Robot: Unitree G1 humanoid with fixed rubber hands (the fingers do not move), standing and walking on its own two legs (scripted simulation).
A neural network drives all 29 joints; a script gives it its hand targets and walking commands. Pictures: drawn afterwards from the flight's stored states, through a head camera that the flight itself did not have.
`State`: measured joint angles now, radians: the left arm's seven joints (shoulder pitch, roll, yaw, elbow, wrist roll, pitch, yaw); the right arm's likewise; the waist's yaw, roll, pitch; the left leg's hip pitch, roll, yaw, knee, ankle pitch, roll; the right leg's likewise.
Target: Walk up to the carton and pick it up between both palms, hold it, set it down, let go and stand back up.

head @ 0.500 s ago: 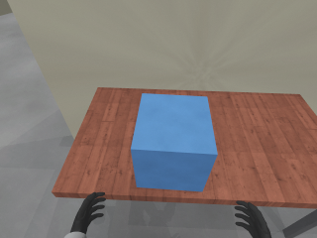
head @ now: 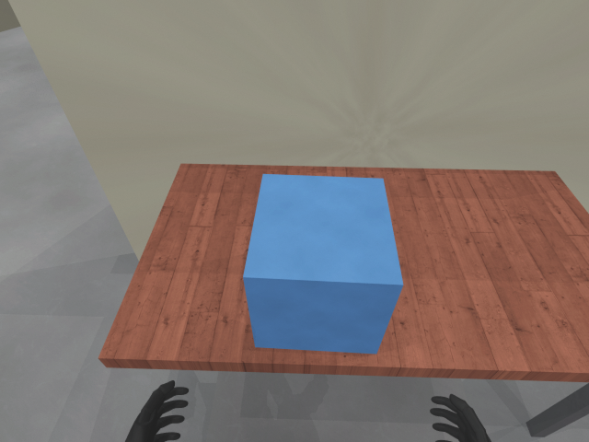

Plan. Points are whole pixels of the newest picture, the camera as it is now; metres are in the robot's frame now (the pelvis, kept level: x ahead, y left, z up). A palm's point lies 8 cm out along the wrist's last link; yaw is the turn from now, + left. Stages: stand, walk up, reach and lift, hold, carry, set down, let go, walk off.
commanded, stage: set down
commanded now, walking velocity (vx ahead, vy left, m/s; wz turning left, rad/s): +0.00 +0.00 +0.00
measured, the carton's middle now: (319, 262) +0.48 +0.00 -0.09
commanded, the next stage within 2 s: let go in 0.14 s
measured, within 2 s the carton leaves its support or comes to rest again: neither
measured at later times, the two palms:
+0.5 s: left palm out of the picture +0.15 +0.22 -0.07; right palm out of the picture +0.14 -0.24 -0.08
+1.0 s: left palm out of the picture +0.08 +0.26 -0.10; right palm out of the picture +0.08 -0.26 -0.10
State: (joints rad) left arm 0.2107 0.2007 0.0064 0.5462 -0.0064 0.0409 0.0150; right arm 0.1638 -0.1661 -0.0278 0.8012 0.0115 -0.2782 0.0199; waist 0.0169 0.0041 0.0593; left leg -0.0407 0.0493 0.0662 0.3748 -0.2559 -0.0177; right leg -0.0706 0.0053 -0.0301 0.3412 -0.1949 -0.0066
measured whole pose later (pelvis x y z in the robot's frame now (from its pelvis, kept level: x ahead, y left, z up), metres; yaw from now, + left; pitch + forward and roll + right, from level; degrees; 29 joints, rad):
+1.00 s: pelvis -0.02 +0.00 -0.01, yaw +1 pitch -2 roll +0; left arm 0.30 0.28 0.01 0.68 0.02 -0.02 0.00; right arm 0.29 -0.28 -0.02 0.73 -0.01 -0.03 0.00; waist 0.00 0.00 0.00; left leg -0.16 0.04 0.05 0.46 -0.26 -0.01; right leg -0.18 -0.01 -0.05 0.44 -0.21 0.00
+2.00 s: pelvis -0.04 +0.02 -0.01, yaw +1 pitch -2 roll +0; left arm 0.36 0.28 -0.04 0.79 0.01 -0.02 0.01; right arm 0.37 -0.28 0.02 0.75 -0.01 -0.02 0.00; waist 0.00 0.00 0.00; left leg -0.21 0.00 0.05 0.48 -0.25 0.02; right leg -0.24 -0.05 -0.03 0.48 -0.21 0.03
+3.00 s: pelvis -0.03 +0.00 -0.01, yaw +1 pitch -1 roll +0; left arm 0.36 0.26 -0.01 0.87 0.01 -0.01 0.02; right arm 0.40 -0.27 0.01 0.83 0.00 -0.01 -0.02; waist 0.00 0.01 0.01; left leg -0.18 0.02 0.05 0.45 -0.24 0.00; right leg -0.22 -0.03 -0.04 0.45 -0.21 0.01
